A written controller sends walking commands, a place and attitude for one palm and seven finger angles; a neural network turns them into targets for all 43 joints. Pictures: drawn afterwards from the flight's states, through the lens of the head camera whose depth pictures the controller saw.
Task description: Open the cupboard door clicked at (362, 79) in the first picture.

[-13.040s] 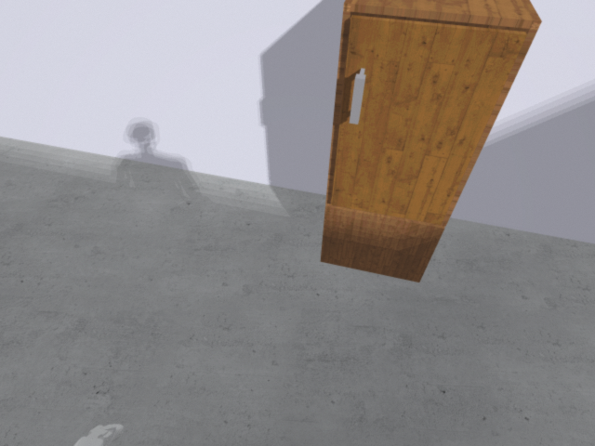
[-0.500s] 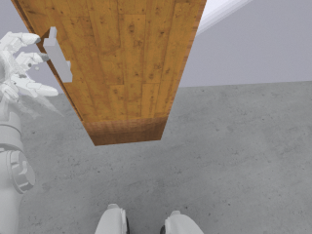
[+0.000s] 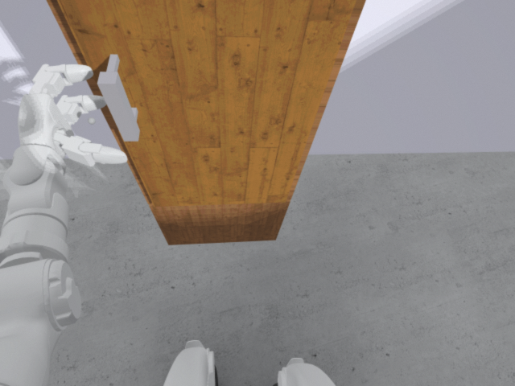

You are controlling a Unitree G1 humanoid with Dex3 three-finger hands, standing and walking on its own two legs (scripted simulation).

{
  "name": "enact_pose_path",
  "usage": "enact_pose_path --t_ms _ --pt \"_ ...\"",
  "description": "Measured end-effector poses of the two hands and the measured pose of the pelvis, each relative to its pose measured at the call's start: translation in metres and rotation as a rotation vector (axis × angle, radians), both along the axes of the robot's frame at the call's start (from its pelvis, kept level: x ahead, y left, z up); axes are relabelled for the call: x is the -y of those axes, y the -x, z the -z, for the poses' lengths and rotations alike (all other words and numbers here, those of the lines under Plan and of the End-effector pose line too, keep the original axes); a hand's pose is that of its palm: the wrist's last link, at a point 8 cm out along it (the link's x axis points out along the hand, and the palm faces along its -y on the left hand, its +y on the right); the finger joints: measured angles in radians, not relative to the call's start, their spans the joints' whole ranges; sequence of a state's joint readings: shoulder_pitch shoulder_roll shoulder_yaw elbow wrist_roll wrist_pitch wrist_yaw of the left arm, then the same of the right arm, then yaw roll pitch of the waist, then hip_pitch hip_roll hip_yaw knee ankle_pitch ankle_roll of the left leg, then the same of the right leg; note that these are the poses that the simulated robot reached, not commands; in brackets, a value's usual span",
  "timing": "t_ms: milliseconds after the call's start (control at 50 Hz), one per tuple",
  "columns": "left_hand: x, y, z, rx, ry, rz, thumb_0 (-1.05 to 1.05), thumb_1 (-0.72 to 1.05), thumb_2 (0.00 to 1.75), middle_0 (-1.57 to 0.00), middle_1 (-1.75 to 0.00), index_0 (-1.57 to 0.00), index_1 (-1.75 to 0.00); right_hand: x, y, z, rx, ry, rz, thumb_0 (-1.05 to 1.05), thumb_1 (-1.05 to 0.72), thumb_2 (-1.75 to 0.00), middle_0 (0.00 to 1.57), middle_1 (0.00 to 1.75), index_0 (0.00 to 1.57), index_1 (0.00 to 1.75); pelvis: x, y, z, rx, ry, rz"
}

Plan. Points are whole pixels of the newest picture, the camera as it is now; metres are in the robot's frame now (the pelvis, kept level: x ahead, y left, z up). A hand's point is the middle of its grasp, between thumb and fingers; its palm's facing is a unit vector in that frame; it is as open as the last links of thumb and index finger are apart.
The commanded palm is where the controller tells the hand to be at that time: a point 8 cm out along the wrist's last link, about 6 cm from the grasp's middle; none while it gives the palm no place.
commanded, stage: slide the fingers in behind the handle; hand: left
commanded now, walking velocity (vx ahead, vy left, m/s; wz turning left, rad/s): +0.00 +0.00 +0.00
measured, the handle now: (123, 99) +0.53 +0.20 +0.09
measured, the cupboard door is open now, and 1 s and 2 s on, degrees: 0 0 0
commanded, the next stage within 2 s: move the hooked fingers beside the handle in 0.88 s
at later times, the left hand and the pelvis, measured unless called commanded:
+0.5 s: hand (107, 128) +0.47 +0.21 +0.09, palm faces +0.15 -0.99 +0.00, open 15.4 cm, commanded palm +0.46 +0.21 +0.09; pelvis +0.00 +0.00 +0.00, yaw +2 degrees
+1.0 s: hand (107, 128) +0.47 +0.21 +0.09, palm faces +0.16 -0.99 -0.01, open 15.4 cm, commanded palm +0.46 +0.21 +0.09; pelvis -0.01 +0.00 +0.00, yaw +2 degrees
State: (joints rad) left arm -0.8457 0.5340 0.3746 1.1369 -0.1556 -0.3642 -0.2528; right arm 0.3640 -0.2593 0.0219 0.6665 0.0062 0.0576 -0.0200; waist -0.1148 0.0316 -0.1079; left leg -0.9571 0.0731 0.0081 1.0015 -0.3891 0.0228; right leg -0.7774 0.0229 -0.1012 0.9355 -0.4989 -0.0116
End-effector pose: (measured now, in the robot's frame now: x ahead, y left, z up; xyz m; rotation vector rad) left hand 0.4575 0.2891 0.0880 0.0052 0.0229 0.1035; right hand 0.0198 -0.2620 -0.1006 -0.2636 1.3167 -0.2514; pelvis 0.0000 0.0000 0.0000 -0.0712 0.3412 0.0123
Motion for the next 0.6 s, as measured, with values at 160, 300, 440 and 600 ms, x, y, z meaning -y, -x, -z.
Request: enact_pose_path --t_ms 160,300,440,600 --pt "0.005 0.004 0.001 0.009 -0.005 -0.022 -0.01 -0.50 0.30 -0.23 -1.18 -0.19 -1.19 -0.001 -0.008 0.003 -0.001 -0.013 -0.027 0.00 -0.91 -0.90 0.21 0.30 0.21 0.30 -0.001 -0.001 0.000 0.002 0.000 -0.014" --pt "0.010 0.007 0.001 0.012 -0.010 -0.040 -0.01 -0.50 0.30 -0.19 -1.17 -0.15 -1.17 -0.002 -0.011 0.005 -0.002 -0.025 -0.044 0.00 -0.91 -0.90 0.21 0.30 0.21 0.30 0.000 -0.001 0.000 0.008 0.000 -0.025" --pt "0.021 0.013 0.002 0.020 0.002 -0.044 -0.01 -0.50 0.30 -0.23 -1.18 -0.03 -1.13 -0.004 -0.013 0.007 0.004 -0.039 -0.060 0.00 -0.91 -0.90 0.21 0.30 0.21 0.30 -0.001 0.000 0.000 0.017 0.000 -0.035" --pt "0.026 0.015 0.003 0.027 0.002 -0.066 -0.01 -0.50 0.30 -0.28 -1.19 0.00 -1.11 -0.005 -0.016 0.009 0.024 -0.040 -0.078 0.00 -0.91 -0.90 0.21 0.30 0.21 0.30 0.000 0.005 0.002 0.019 -0.001 -0.043"
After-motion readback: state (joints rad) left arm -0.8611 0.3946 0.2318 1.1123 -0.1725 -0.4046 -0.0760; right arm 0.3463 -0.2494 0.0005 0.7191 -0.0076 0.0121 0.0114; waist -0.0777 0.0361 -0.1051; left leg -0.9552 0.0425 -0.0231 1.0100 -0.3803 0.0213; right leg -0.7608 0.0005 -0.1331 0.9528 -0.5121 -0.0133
